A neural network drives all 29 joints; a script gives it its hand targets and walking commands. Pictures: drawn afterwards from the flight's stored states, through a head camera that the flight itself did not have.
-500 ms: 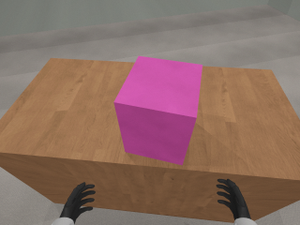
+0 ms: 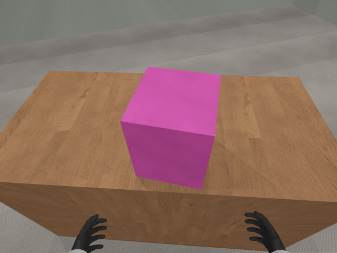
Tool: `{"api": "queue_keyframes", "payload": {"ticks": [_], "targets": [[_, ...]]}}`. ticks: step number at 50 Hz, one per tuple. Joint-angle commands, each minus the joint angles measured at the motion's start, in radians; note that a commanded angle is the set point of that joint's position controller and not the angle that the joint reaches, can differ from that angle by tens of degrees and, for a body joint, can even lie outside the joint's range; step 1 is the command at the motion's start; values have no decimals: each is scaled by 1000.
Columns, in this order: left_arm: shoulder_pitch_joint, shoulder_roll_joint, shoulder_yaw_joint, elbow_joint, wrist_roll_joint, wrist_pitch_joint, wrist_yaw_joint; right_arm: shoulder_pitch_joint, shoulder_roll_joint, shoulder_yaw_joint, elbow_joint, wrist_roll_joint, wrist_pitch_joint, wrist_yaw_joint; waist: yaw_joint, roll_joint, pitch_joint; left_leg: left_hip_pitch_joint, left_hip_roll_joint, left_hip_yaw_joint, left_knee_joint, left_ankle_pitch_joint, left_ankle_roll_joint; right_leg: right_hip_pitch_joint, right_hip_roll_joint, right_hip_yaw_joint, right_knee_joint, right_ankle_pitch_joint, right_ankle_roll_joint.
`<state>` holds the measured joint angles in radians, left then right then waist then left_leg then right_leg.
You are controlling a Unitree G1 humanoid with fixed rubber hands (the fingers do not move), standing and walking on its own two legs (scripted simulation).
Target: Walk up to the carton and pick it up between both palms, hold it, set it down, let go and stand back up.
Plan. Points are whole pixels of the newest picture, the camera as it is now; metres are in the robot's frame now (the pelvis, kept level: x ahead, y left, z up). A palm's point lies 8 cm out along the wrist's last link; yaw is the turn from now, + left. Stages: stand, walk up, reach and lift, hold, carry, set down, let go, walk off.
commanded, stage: let go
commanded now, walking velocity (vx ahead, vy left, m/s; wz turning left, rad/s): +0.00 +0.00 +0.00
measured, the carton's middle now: (175, 129) +0.43 +0.00 +0.03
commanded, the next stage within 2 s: stand in 0.34 s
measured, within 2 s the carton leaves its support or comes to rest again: neither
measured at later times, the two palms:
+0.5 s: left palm out of the picture +0.13 +0.27 -0.07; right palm out of the picture +0.12 -0.26 -0.09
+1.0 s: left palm out of the picture +0.03 +0.32 -0.11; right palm out of the picture +0.10 -0.27 -0.09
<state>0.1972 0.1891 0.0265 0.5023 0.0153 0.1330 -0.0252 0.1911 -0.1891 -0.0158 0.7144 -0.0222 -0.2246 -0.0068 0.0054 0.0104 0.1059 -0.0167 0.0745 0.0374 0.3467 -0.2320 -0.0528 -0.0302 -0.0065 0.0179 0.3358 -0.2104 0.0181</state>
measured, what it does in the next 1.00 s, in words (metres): stands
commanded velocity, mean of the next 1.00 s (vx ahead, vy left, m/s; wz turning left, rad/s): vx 0.00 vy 0.00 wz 0.00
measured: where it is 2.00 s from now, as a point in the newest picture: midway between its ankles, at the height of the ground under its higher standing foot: outside the picture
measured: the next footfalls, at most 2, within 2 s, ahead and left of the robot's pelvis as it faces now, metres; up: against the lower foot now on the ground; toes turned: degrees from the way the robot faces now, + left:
none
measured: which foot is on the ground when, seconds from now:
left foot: down 0.00-1.00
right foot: down 0.00-1.00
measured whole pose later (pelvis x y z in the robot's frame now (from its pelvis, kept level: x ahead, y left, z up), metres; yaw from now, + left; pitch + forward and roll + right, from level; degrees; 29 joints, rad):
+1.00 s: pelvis -0.03 +0.02 -0.01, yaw +3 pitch -4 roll +0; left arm 0.27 0.37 0.02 0.80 0.02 -0.03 -0.01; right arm 0.18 -0.35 -0.04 0.84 -0.01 -0.03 0.03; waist 0.01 -0.02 0.06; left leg -0.16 0.02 0.01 0.46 -0.23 -0.02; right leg -0.16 -0.06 -0.01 0.45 -0.22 0.05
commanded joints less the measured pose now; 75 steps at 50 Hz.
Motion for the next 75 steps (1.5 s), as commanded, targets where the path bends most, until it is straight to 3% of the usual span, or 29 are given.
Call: {"api": "queue_keyframes", "payload": {"ticks": [1, 7, 17, 18, 20, 21, 23, 24, 25, 26, 27, 29, 30, 34, 38, 39, 41, 44, 45, 47, 51, 53, 54, 56, 58, 59, 62, 65, 75], "targets": [[-68, 91, 45, -164, -1, -35, 10, -75, -68, -14, -119, -11, -39, 4, 0, -53, -102, 33, -87, 83, -19, 267, 12, -44, 40, -59, -39, 223, -3], [-89, 94, 32, -168, 17, -23, 21, -66, -92, -50, -82, -3, -29, 2, -10, 18, -98, 71, -99, 79, -3, 286, 7, -77, 30, -59, -42, 257, -5], [-100, 58, 16, -137, 5, -12, 25, -117, -97, -57, -71, 3, -18, 17, -11, -21, -89, 34, -83, 70, -18, 225, 21, -74, 35, -74, -29, 136, -13], [17, 283, 112, -53, 22, -98, 36, -67, -313, -85, -42, -22, 69, 5, 42, 27, -110, -140, 10, -48, 32, 283, 56, -72, -82, -10, 34, 146, -15], [9, 302, 107, -10, 10, -127, 35, 16, -264, -87, -42, -16, 131, -7, -10, -65, -108, -96, 9, -28, 29, 176, 57, -113, -74, -17, 52, 153, -19], [30, 242, 96, 0, 2, -139, 29, -33, -278, -94, -45, -9, 130, -6, 33, -26, -128, -101, 32, -36, 42, 189, 83, -104, -78, 10, 33, 128, -17], [1, 254, 95, 12, 20, -161, 27, -67, -237, -81, -76, -7, 154, 7, 21, 4, -75, -192, 4, -43, 39, 61, 76, -137, -73, 10, 40, 66, -14], [-37, 255, 91, 18, 27, -162, 20, 6, -247, -82, -46, -5, 147, 6, -20, -65, -105, -147, 7, -55, 27, 44, 79, -134, -80, 13, 27, 60, -18], [20, 260, 95, 29, 17, -168, 19, -30, -233, -80, -49, 2, 155, 13, 20, -83, -159, -95, 26, -74, 49, 97, 78, -129, -78, -2, 56, 126, -20], [33, 278, 92, 56, 15, -167, 20, 29, -273, -91, -39, 3, 150, 20, -7, -38, -171, -122, 16, -49, 49, 122, 86, -110, -83, -5, 52, 144, -11], [29, 284, 108, 60, 18, -174, 28, 28, -273, -98, -18, -5, 154, 20, 0, -57, -39, -143, 25, -90, 46, 173, 92, -189, -94, 19, 59, 96, -29], [-16, 252, 83, 54, 14, -165, 14, -34, -330, -109, -32, -11, 153, 28, 24, 47, -73, -161, 10, -56, 45, 166, 85, -147, -85, -2, 54, 87, -30], [19, 259, 83, 71, 14, -173, 10, 8, -314, -104, -14, -11, 164, 21, 1, -15, -40, -172, 28, -81, 46, 153, 91, -153, -98, 4, 55, 80, -32], [49, 305, 84, 117, 11, -174, 16, 7, -326, -102, -11, -2, 170, 32, 23, -50, -153, -114, 31, -86, 34, 144, 90, -100, -99, 10, 66, 41, -37], [43, 359, 74, 167, 12, -169, 25, -9, -364, -100, 23, -2, 173, 21, -8, 30, -92, -168, 28, -92, 32, 148, 90, -99, -104, 3, 58, 134, -17], [12, 361, 77, 144, 6, -166, 34, 9, -344, -92, 23, 12, 180, 38, -10, -51, -59, -167, 33, -101, 11, 97, 85, -165, -99, 0, 62, 63, -16], [60, 319, 52, 171, -3, -173, 25, -45, -361, -91, 20, 1, 183, 33, 17, -33, -28, -216, 28, -99, 3, 20, 84, -143, -98, -1, 43, 36, -15], [14, 371, 63, 200, 10, -175, 20, -31, -354, -81, 44, -9, 179, 36, -19, 64, -39, -227, 26, -116, -22, -53, 81, -128, -109, 21, 36, -17, -21], [82, 346, 53, 199, 9, -180, 20, -4, -336, -79, 52, 5, 188, 32, 7, 38, -74, -196, 29, -92, 4, -5, 84, -122, -104, 10, 47, 11, -23], [67, 386, 57, 239, 9, -185, 31, 5, -333, -75, 66, 5, 183, 30, -28, -27, -67, -145, 34, -87, 18, 52, 70, -162, -106, 25, 41, 53, -22], [58, 362, 39, 252, -6, -185, 28, -52, -358, -72, 74, 13, 176, 29, -6, 55, -21, -217, 15, -84, 9, 47, 79, -135, -118, 26, 16, 56, -16], [55, 393, 44, 248, -3, -180, 32, -3, -338, -59, 86, 9, 188, 22, -7, -65, -38, -164, 48, -108, -21, 28, 81, -164, -131, 23, 30, 61, -14], [74, 352, 39, 280, -8, -174, 22, -44, -335, -56, 90, 13, 188, 23, 15, 11, -61, -182, 28, -102, -17, 47, 85, -123, -107, 2, 7, 16, -7], [69, 384, 50, 282, 4, -175, 31, -10, -331, -61, 89, 20, 188, 19, 5, -39, -78, -158, 23, -117, -11, 30, 77, -127, -108, 10, 28, 11, -27], [10, 354, 41, 288, 3, -170, 27, -46, -373, -66, 111, 4, 176, 26, -16, 21, -26, -206, 33, -117, -25, -19, 84, -116, -120, 27, -6, -14, -31], [47, 369, 48, 293, -3, -173, 35, -64, -337, -64, 119, -4, 189, 31, 12, 26, -78, -183, 30, -107, -26, 5, 85, -106, -117, 12, 14, 6, -36], [18, 357, 31, 289, -7, -163, 29, 3, -370, -65, 145, 11, 190, 28, -18, 23, -22, -243, 35, -114, -57, -125, 69, -135, -102, -10, 10, -53, -11], [71, 372, 44, 342, 3, -159, 30, -42, -367, -66, 155, 2, 197, 25, 16, 6, -82, -195, 32, -118, -68, -83, 79, -89, -108, 0, 24, -22, -29], [38, 373, 38, 369, -4, -165, 35, -45, -358, -58, 178, 7, 194, 23, -1, -49, -52, -182, 26, -115, -39, -6, 87, -138, -120, 37, -20, -28, -43]]}}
